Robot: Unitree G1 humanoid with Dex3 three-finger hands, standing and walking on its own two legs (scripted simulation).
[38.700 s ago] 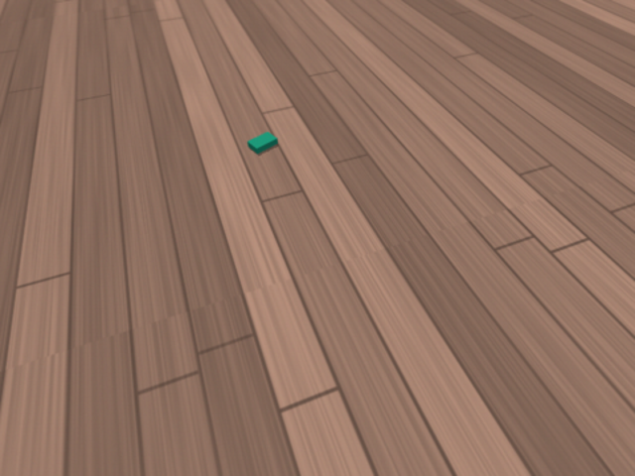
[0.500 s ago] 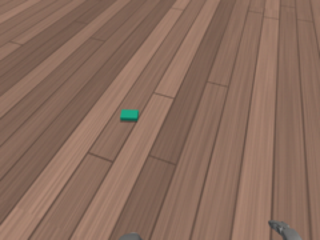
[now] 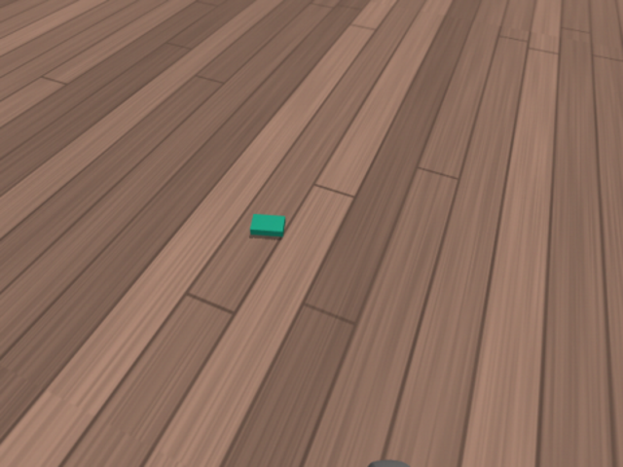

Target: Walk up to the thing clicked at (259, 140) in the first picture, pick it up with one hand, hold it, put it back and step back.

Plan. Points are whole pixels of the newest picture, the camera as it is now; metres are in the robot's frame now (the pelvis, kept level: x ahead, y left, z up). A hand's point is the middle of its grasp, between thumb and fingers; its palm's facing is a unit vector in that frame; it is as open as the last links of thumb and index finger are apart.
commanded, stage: step back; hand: left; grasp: from above
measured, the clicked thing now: (268, 225) +1.09 +0.17 -0.75
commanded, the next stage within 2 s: stand in 0.46 s
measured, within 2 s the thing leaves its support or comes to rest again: neither
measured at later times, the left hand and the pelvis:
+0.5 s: hand (162, 452) +0.17 +0.23 -0.15, palm faces -0.06 -0.93 -0.36, open 7.4 cm; pelvis +0.04 -0.02 -0.01, yaw -1 degrees
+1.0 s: hand out of the picture +0.12 +0.23 -0.14, palm faces -0.04 -0.94 -0.35, open 7.4 cm; pelvis +0.05 -0.02 +0.02, yaw -1 degrees
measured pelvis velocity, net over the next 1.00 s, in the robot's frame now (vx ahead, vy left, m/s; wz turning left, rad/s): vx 0.05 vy -0.02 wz -0.01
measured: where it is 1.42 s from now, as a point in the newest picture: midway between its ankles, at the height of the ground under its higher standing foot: outside the picture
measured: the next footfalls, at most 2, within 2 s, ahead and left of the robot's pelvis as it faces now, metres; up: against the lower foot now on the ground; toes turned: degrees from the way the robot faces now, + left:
right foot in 0.26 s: +0.14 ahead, -0.14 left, +0.00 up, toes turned -3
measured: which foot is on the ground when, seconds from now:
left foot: down 0.00-1.00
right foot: up 0.00-0.24, down 0.26-1.00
